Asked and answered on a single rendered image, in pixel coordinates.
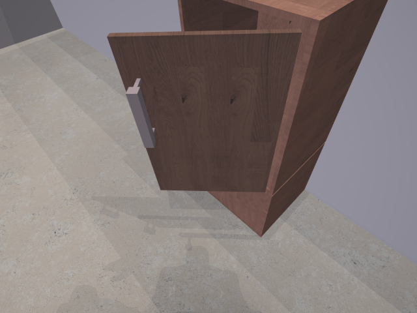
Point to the cupboard door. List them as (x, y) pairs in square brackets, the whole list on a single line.
[(216, 100)]

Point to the handle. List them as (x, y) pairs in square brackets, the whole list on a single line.
[(138, 108)]

